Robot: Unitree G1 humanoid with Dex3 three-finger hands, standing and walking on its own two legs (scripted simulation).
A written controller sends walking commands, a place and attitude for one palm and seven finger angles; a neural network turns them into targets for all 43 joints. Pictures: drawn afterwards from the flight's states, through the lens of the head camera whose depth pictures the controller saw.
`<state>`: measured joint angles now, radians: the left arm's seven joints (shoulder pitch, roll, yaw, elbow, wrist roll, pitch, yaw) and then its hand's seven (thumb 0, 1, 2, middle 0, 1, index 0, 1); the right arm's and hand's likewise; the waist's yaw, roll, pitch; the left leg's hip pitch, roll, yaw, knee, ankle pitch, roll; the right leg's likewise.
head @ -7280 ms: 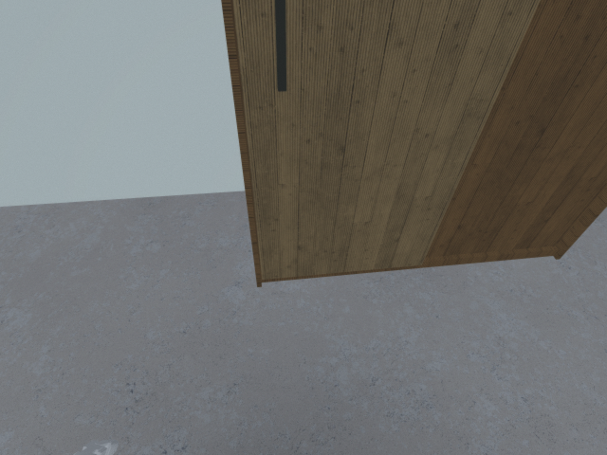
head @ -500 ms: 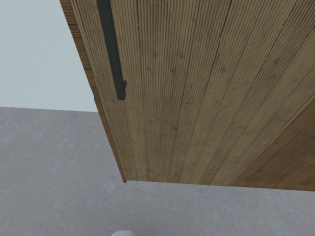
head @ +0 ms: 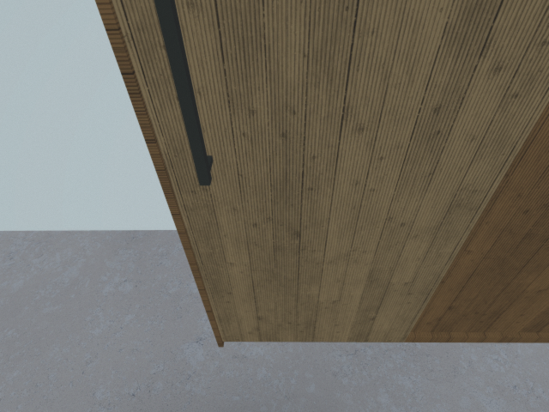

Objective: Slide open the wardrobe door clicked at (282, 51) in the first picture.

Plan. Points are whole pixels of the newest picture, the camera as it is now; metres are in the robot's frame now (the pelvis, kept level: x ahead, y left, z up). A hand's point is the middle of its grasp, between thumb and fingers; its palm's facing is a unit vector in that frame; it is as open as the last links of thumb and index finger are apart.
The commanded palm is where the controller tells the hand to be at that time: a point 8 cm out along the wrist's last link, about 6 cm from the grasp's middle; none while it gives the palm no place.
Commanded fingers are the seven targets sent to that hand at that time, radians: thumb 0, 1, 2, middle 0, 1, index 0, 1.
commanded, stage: come to a stop and stand still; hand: left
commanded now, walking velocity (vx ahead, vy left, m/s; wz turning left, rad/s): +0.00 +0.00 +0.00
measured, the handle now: (189, 90) +0.49 +0.15 +0.26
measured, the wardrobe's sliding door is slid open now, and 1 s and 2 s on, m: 0.00 0.00 0.00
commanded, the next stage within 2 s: look again from close up in 0.76 s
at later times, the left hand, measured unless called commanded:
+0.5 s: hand out of the picture +0.01 +0.19 -0.16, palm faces -0.01 -0.98 -0.20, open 7.4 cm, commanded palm none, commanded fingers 0.00 0.90 0.90 -0.20 -0.30 -0.20 -0.30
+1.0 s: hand out of the picture +0.06 +0.23 -0.15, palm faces -0.01 -0.97 -0.26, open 7.4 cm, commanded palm none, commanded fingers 0.00 0.90 0.90 -0.20 -0.30 -0.20 -0.30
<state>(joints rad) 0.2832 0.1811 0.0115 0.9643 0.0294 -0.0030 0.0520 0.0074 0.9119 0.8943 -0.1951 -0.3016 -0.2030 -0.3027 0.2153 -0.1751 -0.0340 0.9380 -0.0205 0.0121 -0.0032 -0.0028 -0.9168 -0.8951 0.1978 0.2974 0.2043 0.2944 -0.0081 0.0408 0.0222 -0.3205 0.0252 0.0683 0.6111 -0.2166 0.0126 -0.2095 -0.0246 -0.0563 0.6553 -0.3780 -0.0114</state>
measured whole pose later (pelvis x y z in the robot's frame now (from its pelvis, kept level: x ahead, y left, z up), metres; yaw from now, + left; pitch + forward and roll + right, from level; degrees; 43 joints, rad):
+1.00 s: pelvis +0.03 +0.02 +0.02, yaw -1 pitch -1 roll +0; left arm 0.23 0.25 0.00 1.08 0.03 -0.02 0.02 0.00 0.91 0.89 -0.20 -0.30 -0.20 -0.30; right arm 0.16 -0.24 0.00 1.08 -0.02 -0.03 -0.01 0.00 -0.91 -0.90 0.20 0.30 0.21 0.29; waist 0.01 -0.01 0.04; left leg -0.24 0.00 0.08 0.43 -0.17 0.03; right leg -0.12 -0.03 -0.04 0.43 -0.29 0.02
